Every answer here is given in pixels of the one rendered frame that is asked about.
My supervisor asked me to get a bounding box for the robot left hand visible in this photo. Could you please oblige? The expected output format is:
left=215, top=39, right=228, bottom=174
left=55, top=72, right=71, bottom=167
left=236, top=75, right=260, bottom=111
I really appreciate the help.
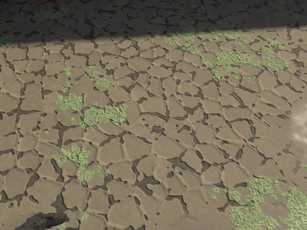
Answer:
left=14, top=212, right=67, bottom=230

